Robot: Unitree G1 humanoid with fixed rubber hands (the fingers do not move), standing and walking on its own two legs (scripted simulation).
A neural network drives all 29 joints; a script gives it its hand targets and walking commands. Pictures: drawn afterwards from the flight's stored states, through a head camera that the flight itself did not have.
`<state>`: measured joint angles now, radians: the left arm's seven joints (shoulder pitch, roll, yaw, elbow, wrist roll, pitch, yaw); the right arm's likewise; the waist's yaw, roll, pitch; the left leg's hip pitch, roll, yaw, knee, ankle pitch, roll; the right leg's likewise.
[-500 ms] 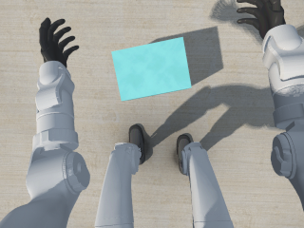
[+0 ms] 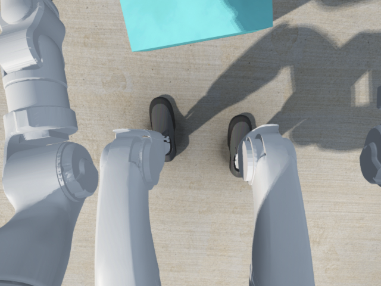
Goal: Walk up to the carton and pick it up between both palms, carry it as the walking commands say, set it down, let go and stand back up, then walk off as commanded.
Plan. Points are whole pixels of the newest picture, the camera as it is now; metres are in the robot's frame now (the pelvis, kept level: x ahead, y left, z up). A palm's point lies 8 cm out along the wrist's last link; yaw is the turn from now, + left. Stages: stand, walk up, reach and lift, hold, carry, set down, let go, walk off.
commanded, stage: reach and lift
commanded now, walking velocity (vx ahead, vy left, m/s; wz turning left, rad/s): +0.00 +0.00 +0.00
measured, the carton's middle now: out of the picture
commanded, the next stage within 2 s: none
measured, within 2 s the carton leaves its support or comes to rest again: neither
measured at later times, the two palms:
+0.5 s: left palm out of the picture +0.53 +0.21 -0.29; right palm out of the picture +0.56 -0.25 -0.28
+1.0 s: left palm out of the picture +0.56 +0.21 -0.35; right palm out of the picture +0.56 -0.22 -0.37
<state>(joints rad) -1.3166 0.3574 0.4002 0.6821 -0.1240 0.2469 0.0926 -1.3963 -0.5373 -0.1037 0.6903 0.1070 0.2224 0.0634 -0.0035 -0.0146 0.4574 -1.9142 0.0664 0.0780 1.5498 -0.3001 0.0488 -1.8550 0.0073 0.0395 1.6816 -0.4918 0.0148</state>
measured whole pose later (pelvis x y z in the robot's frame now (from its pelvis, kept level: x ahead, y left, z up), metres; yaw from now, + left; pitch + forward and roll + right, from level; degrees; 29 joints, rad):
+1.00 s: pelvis +0.01 -0.02 -0.17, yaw +3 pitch +34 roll +3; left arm -1.59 0.46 0.18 1.27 -0.34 0.04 0.11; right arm -1.50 -0.52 -0.02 1.05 0.24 0.08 -0.02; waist 0.00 0.05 0.52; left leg -2.31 0.07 0.06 2.12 -0.39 0.03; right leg -2.23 -0.01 0.04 2.30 -0.66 0.00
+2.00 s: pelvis +0.01 -0.01 -0.17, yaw +2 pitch +33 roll +3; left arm -1.61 0.43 0.12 1.30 -0.35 0.00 0.12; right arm -1.52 -0.45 0.03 1.09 0.24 0.08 -0.03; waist 0.00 0.05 0.52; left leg -2.32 0.07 0.05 2.13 -0.39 0.03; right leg -2.23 -0.01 0.03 2.31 -0.66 0.00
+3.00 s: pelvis +0.00 -0.01 -0.17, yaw +2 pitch +28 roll +2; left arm -1.58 0.42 0.07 1.17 -0.37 0.16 0.21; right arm -1.54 -0.47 0.03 1.03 0.24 0.23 -0.07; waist 0.00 0.01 0.53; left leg -2.24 0.06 0.05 2.14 -0.38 0.02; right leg -2.15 0.00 0.03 2.31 -0.65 0.00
